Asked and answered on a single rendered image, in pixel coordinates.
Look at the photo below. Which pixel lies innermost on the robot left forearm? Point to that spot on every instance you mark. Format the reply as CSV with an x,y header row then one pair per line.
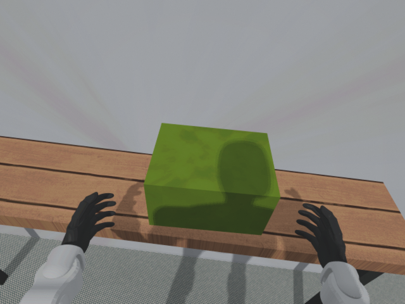
x,y
59,279

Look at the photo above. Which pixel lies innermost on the robot right forearm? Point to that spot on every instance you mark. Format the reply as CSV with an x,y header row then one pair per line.
x,y
340,285

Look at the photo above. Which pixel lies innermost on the table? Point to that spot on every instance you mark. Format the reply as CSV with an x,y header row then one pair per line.
x,y
42,184

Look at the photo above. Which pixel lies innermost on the robot right hand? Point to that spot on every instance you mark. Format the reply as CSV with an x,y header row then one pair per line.
x,y
327,241

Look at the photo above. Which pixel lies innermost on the robot left hand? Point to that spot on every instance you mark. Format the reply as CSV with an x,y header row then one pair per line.
x,y
82,227

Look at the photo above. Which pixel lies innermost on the carton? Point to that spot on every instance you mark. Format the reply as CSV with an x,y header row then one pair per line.
x,y
211,179

